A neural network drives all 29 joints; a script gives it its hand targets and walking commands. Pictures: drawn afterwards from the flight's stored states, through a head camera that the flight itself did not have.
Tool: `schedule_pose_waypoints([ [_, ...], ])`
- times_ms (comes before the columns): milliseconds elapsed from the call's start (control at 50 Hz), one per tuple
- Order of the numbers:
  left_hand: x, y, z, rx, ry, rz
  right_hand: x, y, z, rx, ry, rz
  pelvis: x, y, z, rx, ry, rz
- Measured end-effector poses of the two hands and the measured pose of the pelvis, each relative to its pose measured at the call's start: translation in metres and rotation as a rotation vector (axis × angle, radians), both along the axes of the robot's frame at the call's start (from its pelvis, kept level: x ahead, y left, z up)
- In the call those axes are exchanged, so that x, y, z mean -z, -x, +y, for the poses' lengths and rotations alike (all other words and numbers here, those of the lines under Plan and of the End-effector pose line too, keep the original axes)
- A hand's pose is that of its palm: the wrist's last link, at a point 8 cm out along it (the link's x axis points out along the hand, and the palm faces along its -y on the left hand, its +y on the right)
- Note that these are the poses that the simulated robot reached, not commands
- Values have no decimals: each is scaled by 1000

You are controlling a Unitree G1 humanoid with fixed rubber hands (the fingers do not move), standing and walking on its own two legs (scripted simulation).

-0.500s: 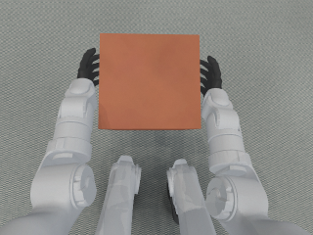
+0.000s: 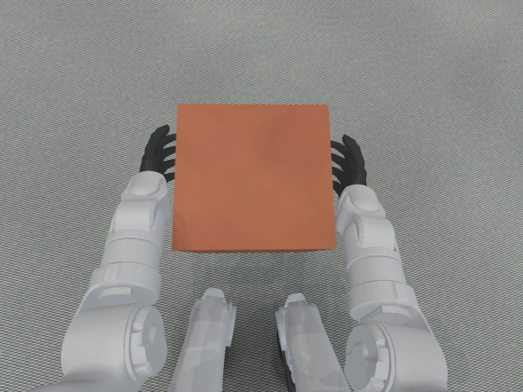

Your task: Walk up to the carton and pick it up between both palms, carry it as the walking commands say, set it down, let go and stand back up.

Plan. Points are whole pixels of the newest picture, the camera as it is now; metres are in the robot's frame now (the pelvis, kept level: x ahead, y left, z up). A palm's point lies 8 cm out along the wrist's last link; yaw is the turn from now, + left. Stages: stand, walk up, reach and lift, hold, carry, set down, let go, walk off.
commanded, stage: reach and lift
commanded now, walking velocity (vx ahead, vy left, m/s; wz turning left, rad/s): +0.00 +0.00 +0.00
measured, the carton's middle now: (253, 192) +0.44 +0.02 -0.12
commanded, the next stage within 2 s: none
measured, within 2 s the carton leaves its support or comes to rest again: neither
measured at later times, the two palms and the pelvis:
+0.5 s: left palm (142, 171) +0.42 +0.17 +0.01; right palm (374, 184) +0.41 -0.13 +0.02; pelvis +0.02 +0.00 +0.07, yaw +1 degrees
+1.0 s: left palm (124, 161) +0.40 +0.16 +0.08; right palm (410, 176) +0.39 -0.14 +0.09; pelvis +0.05 +0.00 +0.13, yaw +1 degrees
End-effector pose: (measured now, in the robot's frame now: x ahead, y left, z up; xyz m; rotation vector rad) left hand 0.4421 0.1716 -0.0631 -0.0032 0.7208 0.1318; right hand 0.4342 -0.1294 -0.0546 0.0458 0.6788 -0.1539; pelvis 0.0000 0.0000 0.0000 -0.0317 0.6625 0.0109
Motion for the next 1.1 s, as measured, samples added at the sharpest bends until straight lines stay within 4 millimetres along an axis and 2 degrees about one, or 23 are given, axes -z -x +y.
schedule_pose_waypoints([
  [1100, -161, 45, -11, -9, 9, 2, -161, 44, -11, 1, -4, 4, -143, -48, -5, -3, -26, -285],
])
